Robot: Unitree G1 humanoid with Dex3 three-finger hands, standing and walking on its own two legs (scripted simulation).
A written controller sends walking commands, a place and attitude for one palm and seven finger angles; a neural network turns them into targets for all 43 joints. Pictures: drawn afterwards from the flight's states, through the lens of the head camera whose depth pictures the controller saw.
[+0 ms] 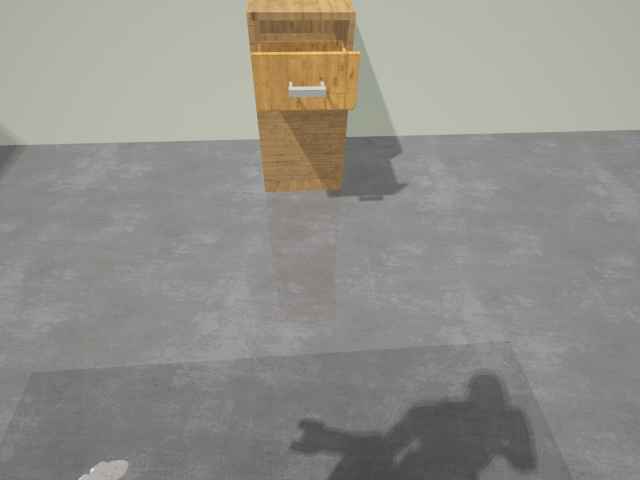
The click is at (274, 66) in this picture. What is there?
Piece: drawer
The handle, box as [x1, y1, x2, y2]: [288, 82, 325, 96]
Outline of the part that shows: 289,82 289,96 325,96 325,86 323,85 323,82 320,82 320,86 293,87 291,82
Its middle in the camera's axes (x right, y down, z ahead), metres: -0.05 -0.47 +1.21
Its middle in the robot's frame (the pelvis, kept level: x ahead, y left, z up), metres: +1.21 +0.10 -0.09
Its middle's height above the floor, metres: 0.68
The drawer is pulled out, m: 0.28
